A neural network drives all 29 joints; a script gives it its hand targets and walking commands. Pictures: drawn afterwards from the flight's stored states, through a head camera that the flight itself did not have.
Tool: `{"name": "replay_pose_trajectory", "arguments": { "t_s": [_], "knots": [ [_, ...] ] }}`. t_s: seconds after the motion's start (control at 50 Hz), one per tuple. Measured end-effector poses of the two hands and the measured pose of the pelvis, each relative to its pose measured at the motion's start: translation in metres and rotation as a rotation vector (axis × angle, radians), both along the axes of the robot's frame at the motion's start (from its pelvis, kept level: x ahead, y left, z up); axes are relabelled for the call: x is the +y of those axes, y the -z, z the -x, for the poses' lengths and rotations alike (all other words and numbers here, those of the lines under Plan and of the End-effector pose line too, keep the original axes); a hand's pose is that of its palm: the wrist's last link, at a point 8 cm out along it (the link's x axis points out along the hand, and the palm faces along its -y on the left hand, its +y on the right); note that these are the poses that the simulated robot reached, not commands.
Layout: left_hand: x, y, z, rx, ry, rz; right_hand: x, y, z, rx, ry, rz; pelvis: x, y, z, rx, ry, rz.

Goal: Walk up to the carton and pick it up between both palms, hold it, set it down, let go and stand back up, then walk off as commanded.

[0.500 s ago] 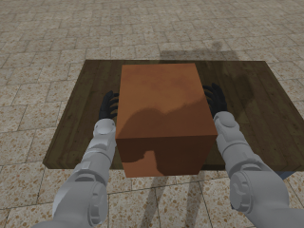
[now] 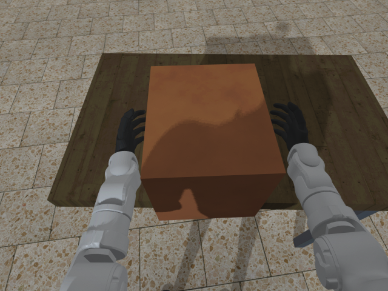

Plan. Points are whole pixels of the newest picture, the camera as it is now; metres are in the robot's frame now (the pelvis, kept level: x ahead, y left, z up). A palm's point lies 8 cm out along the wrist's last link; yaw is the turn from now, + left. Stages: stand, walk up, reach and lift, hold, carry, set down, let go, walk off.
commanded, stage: set down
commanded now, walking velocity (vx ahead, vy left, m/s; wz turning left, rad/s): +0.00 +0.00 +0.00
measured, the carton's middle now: (205, 144) +0.39 -0.01 +0.05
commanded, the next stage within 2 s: none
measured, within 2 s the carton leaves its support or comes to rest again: neither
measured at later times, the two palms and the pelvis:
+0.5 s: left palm (100, 196) +0.27 +0.19 +0.06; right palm (314, 184) +0.29 -0.21 +0.06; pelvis -0.06 +0.01 +0.00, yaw +0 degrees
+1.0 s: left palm (89, 230) +0.21 +0.19 +0.07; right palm (326, 215) +0.23 -0.21 +0.06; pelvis -0.04 +0.01 +0.00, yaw +0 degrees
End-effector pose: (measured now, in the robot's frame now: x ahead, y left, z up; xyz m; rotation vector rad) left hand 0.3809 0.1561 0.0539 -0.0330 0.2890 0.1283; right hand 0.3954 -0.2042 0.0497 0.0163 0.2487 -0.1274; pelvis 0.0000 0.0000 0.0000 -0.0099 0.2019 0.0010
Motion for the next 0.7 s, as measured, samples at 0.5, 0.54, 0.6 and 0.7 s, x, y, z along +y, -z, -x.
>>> {"name": "replay_pose_trajectory", "arguments": {
  "t_s": [0.5,0.54,0.6,0.7],
  "knots": [
    [0.030,-0.009,0.109,0.011,-0.013,-0.035,-0.002,-0.010,0.107,0.044,-0.060,0.003,0.008,0.002,0.062,-0.106,0.003,0.012],
    [0.031,-0.007,0.112,0.023,-0.010,-0.028,-0.001,-0.010,0.114,0.050,-0.061,0.013,0.009,0.002,0.063,-0.108,0.002,0.012],
    [0.032,-0.009,0.120,0.015,-0.006,-0.013,0.000,-0.009,0.127,0.050,-0.063,0.031,0.012,0.002,0.063,-0.109,0.000,0.011],
    [0.038,-0.009,0.130,0.031,-0.019,0.000,0.001,0.000,0.142,0.094,-0.058,0.041,0.015,0.002,0.060,-0.107,-0.003,0.010]
  ]
}}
